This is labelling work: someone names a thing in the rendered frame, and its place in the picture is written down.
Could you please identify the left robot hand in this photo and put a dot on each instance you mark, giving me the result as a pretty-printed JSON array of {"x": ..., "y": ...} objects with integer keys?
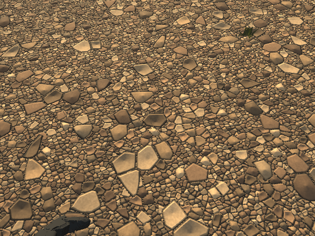
[{"x": 64, "y": 225}]

